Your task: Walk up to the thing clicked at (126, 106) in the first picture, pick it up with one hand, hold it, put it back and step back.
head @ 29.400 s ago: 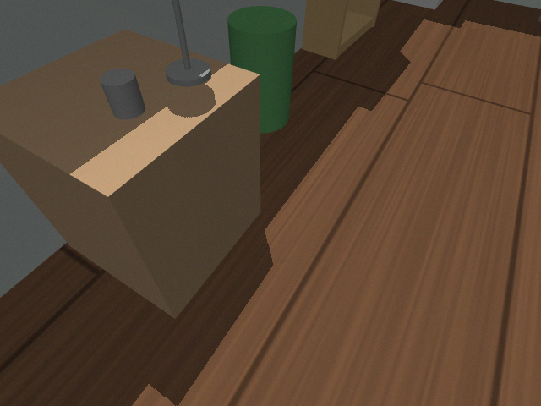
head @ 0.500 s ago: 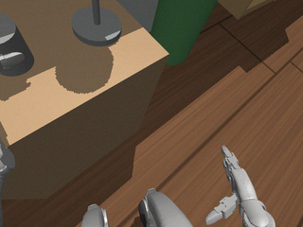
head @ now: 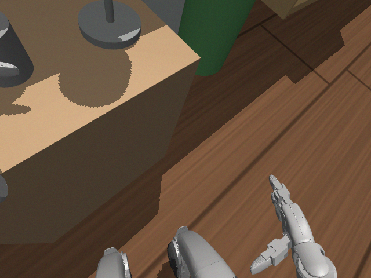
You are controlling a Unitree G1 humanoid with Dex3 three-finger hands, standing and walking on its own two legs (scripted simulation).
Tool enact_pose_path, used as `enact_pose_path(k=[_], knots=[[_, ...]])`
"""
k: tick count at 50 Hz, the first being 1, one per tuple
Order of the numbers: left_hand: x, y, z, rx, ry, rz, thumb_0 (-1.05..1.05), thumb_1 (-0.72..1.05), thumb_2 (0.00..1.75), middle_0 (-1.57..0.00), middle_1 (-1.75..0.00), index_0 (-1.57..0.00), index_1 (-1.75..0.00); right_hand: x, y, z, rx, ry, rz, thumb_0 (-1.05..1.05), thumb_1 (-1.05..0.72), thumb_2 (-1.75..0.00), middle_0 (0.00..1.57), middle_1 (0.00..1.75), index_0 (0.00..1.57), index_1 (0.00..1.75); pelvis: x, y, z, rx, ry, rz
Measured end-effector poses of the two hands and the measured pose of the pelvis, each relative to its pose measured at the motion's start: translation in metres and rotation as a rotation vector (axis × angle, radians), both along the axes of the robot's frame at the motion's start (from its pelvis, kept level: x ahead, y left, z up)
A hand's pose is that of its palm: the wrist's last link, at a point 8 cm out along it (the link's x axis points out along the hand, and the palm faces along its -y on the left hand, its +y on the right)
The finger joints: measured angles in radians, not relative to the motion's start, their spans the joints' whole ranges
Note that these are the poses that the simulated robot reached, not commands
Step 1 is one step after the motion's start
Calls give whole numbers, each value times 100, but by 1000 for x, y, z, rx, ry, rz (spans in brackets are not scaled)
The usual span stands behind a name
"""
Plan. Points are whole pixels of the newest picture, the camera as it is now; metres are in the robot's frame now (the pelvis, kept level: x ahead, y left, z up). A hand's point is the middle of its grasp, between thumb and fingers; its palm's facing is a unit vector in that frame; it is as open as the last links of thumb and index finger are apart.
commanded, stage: withdraw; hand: left
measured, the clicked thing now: out of the picture +0.59 +0.22 +0.08
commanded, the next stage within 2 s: rise in 0.38 s
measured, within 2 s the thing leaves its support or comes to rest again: neither
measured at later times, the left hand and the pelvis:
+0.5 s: hand out of the picture +0.57 +0.30 +0.20, palm faces +0.29 -0.96 -0.02, open 17.7 cm; pelvis +0.02 +0.00 +0.02, yaw +0 degrees
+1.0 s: hand out of the picture +0.45 +0.37 +0.16, palm faces +0.41 -0.83 -0.36, open 17.7 cm; pelvis +0.04 +0.01 +0.05, yaw +1 degrees
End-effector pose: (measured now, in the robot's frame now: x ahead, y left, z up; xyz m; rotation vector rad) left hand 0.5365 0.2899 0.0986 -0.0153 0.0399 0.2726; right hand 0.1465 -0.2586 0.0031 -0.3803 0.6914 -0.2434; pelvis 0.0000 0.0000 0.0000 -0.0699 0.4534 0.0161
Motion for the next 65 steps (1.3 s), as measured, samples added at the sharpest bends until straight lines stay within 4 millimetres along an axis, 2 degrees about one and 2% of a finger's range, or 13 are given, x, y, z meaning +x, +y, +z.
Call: enact_pose_path(k=[8, 12, 15, 22, 26, 29, 34, 39, 43, 48, 52, 57, 65], knots=[[2, 3, 0, -3, -14, -10, -1, -61, 7, -25, -17, -26, -16, 1, 2, 2, -4, 5, -1, -1, 51, -5, 6, 6, 6, 5, 3, 1, 0, -1, 1, 0], [4, 10, 9, -8, -28, 1, -1, -61, 6, -16, -11, -17, -11, 4, 6, 4, 4, 1, -5, -1, 52, -5, 6, 5, 6, 5, 6, 1, 2, -1, -4, -1], [5, 20, 27, -3, -55, 20, -1, -61, 5, -11, -9, -12, -8, 4, 5, 6, 8, 3, -16, -1, 52, -6, 6, 5, 6, 5, 9, 1, 6, -1, -14, -4], [4, 45, 91, 44, -85, 29, -1, -61, 3, -6, -6, -7, -6, 5, 8, 0, 61, 32, -38, -1, 51, -6, 6, 5, 5, 5, 18, 2, 17, -1, -40, 2], [-2, 54, 107, 43, -37, 15, -1, -61, 3, -5, -5, -6, -5, 13, 13, -6, 105, 38, -25, -1, 51, -6, 6, 5, 5, 5, 21, 4, 22, 0, -54, 2], [-10, 66, 108, 86, 43, 56, -1, -60, 4, -5, -5, -6, -5, 20, 18, -3, 135, 27, -3, -1, 53, -5, 6, 6, 5, 5, 23, 5, 26, 8, -64, -1], [-32, 95, 94, 108, 167, 151, -1, -59, 6, -6, -6, -6, -6, 23, 21, 6, 160, 46, 31, -1, 56, -5, 6, 6, 5, 5, 27, 5, 32, 21, -81, -2], [-61, 129, 89, 131, 194, 252, -1, -59, 8, -7, -5, -5, -7, 20, 22, 12, 165, 101, 55, -1, 56, -6, 6, 6, 5, 5, 31, 4, 38, 21, -99, 3], [-85, 143, 94, 201, 195, 288, -1, -59, 9, -7, -5, -4, -8, 23, 18, 15, 152, 111, 60, -1, 54, -7, 6, 6, 5, 5, 36, 6, 42, 14, -121, 12], [-116, 130, 90, 303, 213, 241, -1, -60, 9, -7, -4, -4, -8, 34, 13, 11, 158, 87, 56, -1, 52, -7, 6, 6, 5, 5, 42, 12, 48, 12, -162, 18], [-149, 95, 82, 352, 178, 145, -1, -60, 9, -7, -4, -4, -8, 41, 9, 4, 187, 67, 30, -1, 51, -8, 6, 6, 5, 5, 45, 15, 51, 18, -200, 16], [-203, 51, 77, 371, 111, 66, -1, -59, 8, -8, -4, -4, -7, 40, 10, -7, 233, 78, -1, -1, 51, -8, 6, 6, 5, 5, 43, 11, 52, 36, -256, 14], [-287, 36, 99, 413, 28, 159, -1, -58, 7, -8, -4, -5, -6, 42, 2, 0, 211, 26, -3, -1, 51, -7, 6, 6, 5, 5, 32, -4, 54, 66, -328, 28]])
